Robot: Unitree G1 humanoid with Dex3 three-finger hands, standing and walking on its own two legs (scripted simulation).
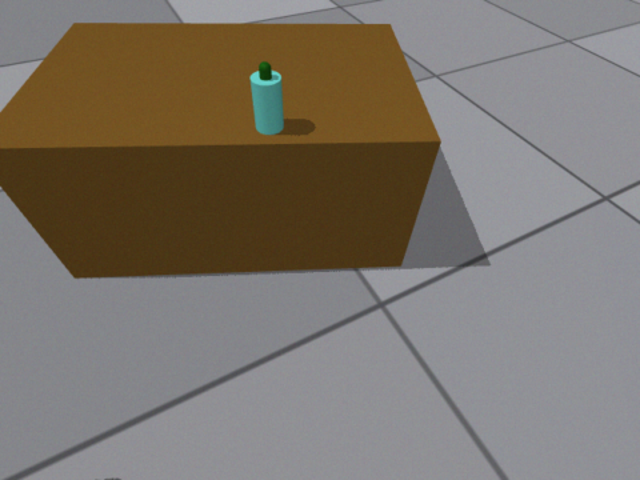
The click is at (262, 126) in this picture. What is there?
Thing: necked bottle
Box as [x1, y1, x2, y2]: [250, 62, 283, 134]
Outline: 262,62 259,65 259,70 254,72 250,76 256,129 259,132 265,134 273,134 280,131 283,127 281,78 277,72 272,71 270,69 270,66 267,62
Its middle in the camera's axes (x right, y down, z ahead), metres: -0.14 -0.38 +1.05
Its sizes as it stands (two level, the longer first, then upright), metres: 0.081 0.081 0.187
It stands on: a support 0.60 m high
